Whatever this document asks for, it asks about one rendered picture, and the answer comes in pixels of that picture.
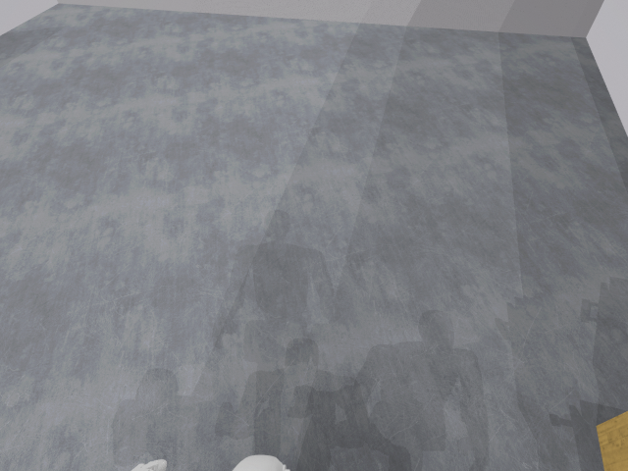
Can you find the cupboard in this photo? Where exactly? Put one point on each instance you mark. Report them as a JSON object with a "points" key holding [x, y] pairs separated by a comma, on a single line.
{"points": [[613, 438]]}

